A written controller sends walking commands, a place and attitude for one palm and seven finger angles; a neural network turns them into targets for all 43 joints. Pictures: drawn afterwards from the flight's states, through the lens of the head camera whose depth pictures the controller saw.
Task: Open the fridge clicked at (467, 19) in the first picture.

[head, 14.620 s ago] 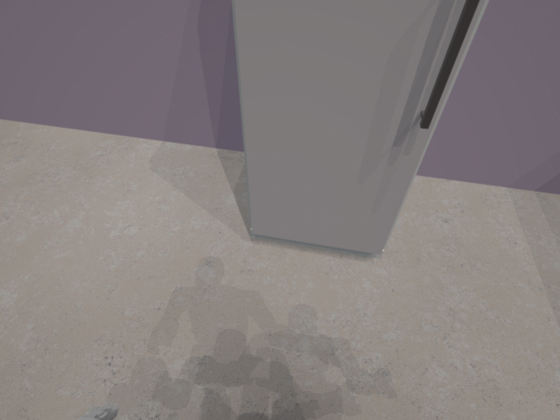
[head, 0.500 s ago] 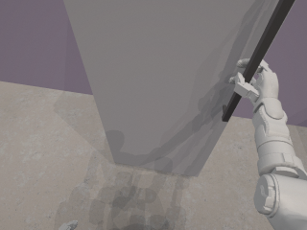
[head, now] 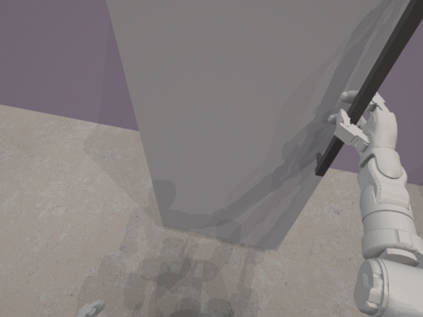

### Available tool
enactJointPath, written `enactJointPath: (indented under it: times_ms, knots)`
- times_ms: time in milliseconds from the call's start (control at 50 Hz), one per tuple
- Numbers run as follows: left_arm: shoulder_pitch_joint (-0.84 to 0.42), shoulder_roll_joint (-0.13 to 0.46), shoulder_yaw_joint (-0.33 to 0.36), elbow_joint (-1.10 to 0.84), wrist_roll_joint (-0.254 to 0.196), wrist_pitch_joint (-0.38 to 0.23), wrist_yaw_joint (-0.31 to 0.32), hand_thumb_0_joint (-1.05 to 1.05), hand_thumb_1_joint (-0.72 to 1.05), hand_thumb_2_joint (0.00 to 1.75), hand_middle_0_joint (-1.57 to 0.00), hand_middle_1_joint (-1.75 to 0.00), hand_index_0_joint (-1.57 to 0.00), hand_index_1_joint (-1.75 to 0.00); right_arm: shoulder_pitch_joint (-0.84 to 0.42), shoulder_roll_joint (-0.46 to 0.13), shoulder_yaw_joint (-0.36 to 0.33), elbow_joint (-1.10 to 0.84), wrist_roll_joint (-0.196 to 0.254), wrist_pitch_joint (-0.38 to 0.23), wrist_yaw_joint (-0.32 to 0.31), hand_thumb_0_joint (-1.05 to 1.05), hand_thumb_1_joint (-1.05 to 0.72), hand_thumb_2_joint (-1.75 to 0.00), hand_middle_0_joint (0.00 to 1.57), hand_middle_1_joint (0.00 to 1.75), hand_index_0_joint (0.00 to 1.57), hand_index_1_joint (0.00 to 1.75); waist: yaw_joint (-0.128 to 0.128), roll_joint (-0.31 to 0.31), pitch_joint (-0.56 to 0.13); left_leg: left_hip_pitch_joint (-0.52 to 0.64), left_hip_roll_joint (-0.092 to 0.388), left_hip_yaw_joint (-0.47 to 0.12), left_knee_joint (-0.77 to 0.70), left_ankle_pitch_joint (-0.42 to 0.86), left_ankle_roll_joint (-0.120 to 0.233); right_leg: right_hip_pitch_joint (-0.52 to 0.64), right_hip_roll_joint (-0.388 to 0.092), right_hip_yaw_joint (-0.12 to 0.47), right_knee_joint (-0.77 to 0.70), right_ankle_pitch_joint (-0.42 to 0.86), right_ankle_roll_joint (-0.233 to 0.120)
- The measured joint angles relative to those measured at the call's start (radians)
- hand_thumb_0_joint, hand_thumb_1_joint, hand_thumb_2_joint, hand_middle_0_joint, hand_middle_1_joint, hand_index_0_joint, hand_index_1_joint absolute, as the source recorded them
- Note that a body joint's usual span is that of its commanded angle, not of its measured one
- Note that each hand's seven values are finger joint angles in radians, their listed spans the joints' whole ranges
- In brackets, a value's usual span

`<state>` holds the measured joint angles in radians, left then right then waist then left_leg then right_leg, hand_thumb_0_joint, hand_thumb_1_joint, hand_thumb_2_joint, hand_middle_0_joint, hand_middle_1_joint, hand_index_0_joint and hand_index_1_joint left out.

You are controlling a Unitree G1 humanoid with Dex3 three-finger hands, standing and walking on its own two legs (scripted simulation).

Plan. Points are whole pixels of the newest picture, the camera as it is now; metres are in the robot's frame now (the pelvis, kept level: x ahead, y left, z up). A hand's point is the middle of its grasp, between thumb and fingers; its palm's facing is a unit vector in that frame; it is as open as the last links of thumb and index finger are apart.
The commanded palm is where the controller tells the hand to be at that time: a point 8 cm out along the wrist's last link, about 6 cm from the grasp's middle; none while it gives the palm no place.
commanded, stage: grip the handle and tug to test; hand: right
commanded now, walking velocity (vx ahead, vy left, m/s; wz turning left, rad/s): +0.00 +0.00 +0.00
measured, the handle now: (358, 96) +0.50 -0.20 +0.19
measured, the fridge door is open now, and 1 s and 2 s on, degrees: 0 20 55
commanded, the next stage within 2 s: pull the door a little, standing still in 0.08 s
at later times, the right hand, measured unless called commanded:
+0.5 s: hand (341, 135) +0.42 -0.16 +0.16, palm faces +0.10 +1.00 +0.01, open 5.6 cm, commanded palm +0.36 -0.21 +0.16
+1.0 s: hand (322, 197) +0.29 -0.12 +0.15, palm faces +0.06 +0.98 -0.17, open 6.4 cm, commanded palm +0.25 -0.16 +0.16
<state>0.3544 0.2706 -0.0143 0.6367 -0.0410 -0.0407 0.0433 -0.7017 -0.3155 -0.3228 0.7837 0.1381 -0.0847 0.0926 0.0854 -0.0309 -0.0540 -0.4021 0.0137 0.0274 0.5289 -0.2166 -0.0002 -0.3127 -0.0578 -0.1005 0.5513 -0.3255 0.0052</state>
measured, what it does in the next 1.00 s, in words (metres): stands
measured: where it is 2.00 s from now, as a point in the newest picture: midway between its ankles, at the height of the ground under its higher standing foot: outside the picture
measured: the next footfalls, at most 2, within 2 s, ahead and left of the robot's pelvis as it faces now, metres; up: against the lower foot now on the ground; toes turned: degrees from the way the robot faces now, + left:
right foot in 1.34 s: -0.05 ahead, -0.03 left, +0.00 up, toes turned -20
left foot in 1.60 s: +0.05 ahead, +0.33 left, +0.00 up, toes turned -29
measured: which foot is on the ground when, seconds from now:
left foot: down 0.00-1.00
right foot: down 0.00-1.00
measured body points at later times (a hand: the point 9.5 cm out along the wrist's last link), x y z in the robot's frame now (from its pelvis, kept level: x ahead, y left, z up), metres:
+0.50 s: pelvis +0.03 -0.01 +0.00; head +0.03 +0.01 +0.45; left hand +0.18 +0.23 -0.09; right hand +0.41 -0.22 +0.16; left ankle +0.03 +0.12 -0.73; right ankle -0.03 -0.12 -0.73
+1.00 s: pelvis -0.01 +0.00 +0.00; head +0.01 +0.02 +0.45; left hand +0.19 +0.20 -0.09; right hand +0.28 -0.17 +0.16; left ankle +0.03 +0.13 -0.73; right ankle -0.03 -0.12 -0.73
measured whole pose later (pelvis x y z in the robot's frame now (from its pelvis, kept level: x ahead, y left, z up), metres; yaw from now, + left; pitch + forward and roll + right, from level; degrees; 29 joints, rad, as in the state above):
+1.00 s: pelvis -0.01 +0.00 +0.00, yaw -4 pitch +1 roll -1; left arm 0.14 0.17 -0.05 0.53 0.03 0.07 0.06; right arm 0.01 -0.18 0.04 -0.21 0.04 -0.01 -0.08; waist 0.04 -0.02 0.01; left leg -0.32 0.06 0.03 0.57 -0.24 -0.02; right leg -0.21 0.00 -0.04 0.48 -0.28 0.00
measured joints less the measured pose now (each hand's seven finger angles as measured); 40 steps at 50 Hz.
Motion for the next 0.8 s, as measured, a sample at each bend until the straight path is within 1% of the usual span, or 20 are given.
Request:
enactJointPath:
  times_ms: [80,180,220,320,420,500,560,660,680,740,800]
  knots:
    - [-0.006,-0.002,0.005,-0.008,-0.004,0.007,-0.001,0.01,0.91,0.90,-0.20,-0.30,-0.20,-0.30,0.067,0.021,0.010,-0.105,0.009,0.038,-0.004,0.01,-0.77,-0.79,0.36,1.40,0.37,1.38,-0.009,-0.003,-0.002,0.025,-0.003,-0.005,-0.015,-0.003,-0.001,0.029,-0.002,-0.006,-0.019,-0.003,0.001]
    - [-0.027,-0.007,0.007,-0.010,-0.004,0.018,0.003,0.01,0.91,0.90,-0.20,-0.30,-0.20,-0.30,0.122,0.053,0.038,-0.207,0.013,0.089,-0.015,0.01,-0.77,-0.78,0.36,1.40,0.36,1.37,-0.026,-0.006,-0.005,0.056,-0.001,0.001,-0.030,-0.012,-0.004,0.058,0.001,0.000,-0.037,-0.008,0.001]
    - [-0.040,-0.010,0.006,-0.011,-0.004,0.023,0.005,0.01,0.91,0.90,-0.20,-0.30,-0.20,-0.30,0.131,0.065,0.054,-0.233,0.013,0.109,-0.021,0.01,-0.77,-0.79,0.36,1.40,0.37,1.37,-0.034,-0.006,-0.005,0.068,0.001,0.008,-0.035,-0.016,-0.005,0.066,0.003,0.006,-0.041,-0.009,0.000]
    - [-0.074,-0.018,0.003,-0.006,0.002,0.029,0.011,0.01,0.91,0.90,-0.20,-0.30,-0.20,-0.30,0.106,0.093,0.096,-0.243,0.001,0.151,-0.049,0.01,-0.75,-0.80,0.37,1.40,0.39,1.38,-0.055,-0.003,-0.006,0.082,0.009,0.029,-0.036,-0.025,-0.007,0.068,0.009,0.028,-0.037,-0.012,0.000]
    - [-0.097,-0.028,-0.002,-0.020,0.004,0.031,0.003,0.01,0.91,0.90,-0.20,-0.30,-0.20,-0.30,0.137,0.110,0.110,-0.282,0.002,0.170,-0.062,0.01,-0.76,-0.80,0.36,1.40,0.38,1.38,-0.065,-0.006,-0.016,0.092,0.012,0.028,-0.039,-0.029,-0.009,0.081,0.012,0.028,-0.045,-0.014,-0.001]
    - [-0.101,-0.035,-0.007,-0.038,0.002,0.033,-0.005,0.01,0.91,0.90,-0.20,-0.30,-0.20,-0.30,0.211,0.124,0.121,-0.374,0.010,0.188,-0.057,0.01,-0.76,-0.79,0.35,1.40,0.36,1.37,-0.071,-0.012,-0.019,0.109,0.011,0.023,-0.043,-0.033,-0.010,0.103,0.012,0.022,-0.055,-0.017,-0.002]
    - [-0.102,-0.040,-0.010,-0.049,0.002,0.037,-0.012,0.01,0.91,0.90,-0.20,-0.30,-0.20,-0.30,0.297,0.140,0.134,-0.483,0.017,0.208,-0.056,0.01,-0.76,-0.78,0.34,1.39,0.34,1.35,-0.075,-0.015,-0.020,0.127,0.011,0.019,-0.048,-0.035,-0.011,0.125,0.013,0.018,-0.064,-0.017,-0.002]
    - [-0.111,-0.044,-0.014,-0.066,0.003,0.052,-0.020,0.01,0.91,0.90,-0.20,-0.30,-0.20,-0.30,0.471,0.174,0.178,-0.715,0.024,0.268,-0.063,0.01,-0.75,-0.77,0.32,1.38,0.31,1.33,-0.082,-0.020,-0.022,0.159,0.011,0.018,-0.054,-0.042,-0.013,0.159,0.014,0.018,-0.075,-0.021,-0.001]
    - [-0.120,-0.043,-0.019,-0.069,0.007,0.054,-0.014,0.01,0.91,0.90,-0.20,-0.30,-0.20,-0.30,0.500,0.170,0.199,-0.757,0.008,0.263,-0.070,0.01,-0.75,-0.77,0.32,1.37,0.30,1.33,-0.079,-0.023,-0.016,0.166,0.010,0.022,-0.056,-0.043,-0.014,0.159,0.012,0.022,-0.068,-0.023,-0.002]
    - [-0.160,-0.041,-0.023,-0.067,0.028,0.060,0.015,0.01,0.91,0.90,-0.20,-0.30,-0.20,-0.30,0.551,0.134,0.269,-0.813,-0.039,0.175,-0.100,0.01,-0.70,-0.77,0.35,1.38,0.31,1.34,-0.068,-0.031,0.011,0.166,0.011,0.043,-0.057,-0.038,-0.017,0.136,0.011,0.044,-0.038,-0.030,-0.006]
    - [-0.195,-0.041,-0.019,-0.068,0.044,0.085,0.027,0.01,0.91,0.90,-0.20,-0.30,-0.20,-0.30,0.588,0.128,0.317,-0.860,-0.062,0.115,-0.128,0.00,-0.67,-0.77,0.38,1.38,0.32,1.34,-0.069,-0.022,0.034,0.149,0.024,0.048,-0.048,-0.030,-0.020,0.120,0.023,0.050,-0.038,-0.018,-0.008]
